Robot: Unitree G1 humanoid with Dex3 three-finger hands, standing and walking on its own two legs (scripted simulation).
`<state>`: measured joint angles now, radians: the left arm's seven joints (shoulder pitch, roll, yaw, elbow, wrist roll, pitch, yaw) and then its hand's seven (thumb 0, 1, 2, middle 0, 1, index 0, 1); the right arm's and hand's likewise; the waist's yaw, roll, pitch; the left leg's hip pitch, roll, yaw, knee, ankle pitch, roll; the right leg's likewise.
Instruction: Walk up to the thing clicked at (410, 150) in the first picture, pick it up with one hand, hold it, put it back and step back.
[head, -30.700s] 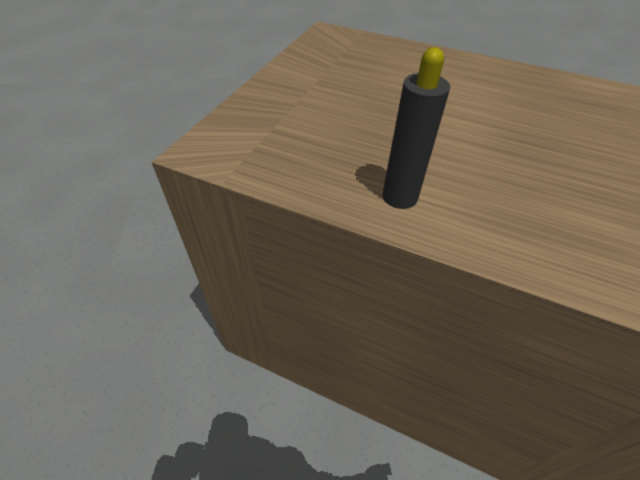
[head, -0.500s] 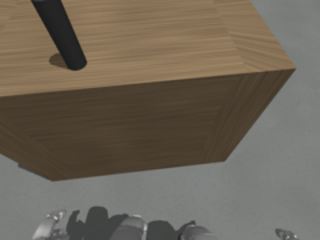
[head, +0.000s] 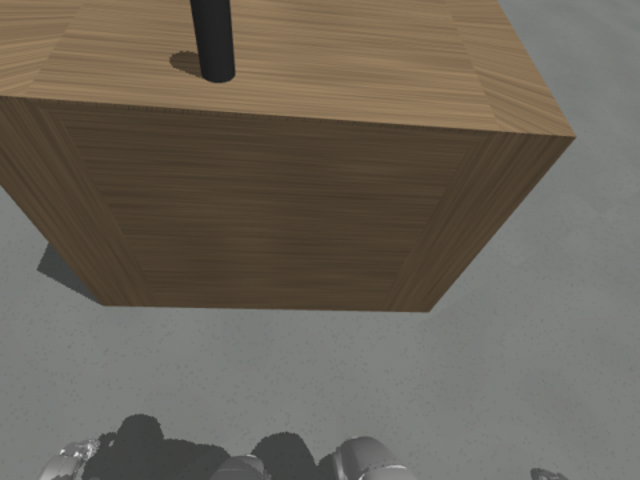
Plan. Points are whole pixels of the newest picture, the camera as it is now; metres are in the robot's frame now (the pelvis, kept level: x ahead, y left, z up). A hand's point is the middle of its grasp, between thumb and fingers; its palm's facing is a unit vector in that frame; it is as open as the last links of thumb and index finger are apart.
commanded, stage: step back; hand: left
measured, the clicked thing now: (210, 0) +0.74 +0.23 +0.15
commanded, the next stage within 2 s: none
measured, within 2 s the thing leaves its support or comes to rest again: neither
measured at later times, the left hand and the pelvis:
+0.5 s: hand out of the picture -0.06 +0.23 -0.14, palm faces +0.01 -0.90 -0.43, open 7.4 cm; pelvis -0.17 -0.04 -0.01, yaw +2 degrees
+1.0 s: hand out of the picture -0.26 +0.18 -0.16, palm faces -0.01 -0.93 -0.38, open 7.4 cm; pelvis -0.32 -0.08 -0.01, yaw -1 degrees
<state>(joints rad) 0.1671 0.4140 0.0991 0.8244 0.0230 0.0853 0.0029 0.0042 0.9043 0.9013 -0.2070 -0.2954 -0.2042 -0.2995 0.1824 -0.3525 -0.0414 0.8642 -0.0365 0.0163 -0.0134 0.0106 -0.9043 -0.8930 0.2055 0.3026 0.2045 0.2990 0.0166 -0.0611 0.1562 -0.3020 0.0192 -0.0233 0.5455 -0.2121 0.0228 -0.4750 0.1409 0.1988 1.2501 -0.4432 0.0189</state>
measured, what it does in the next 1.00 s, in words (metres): walks backwards: right foot, then left foot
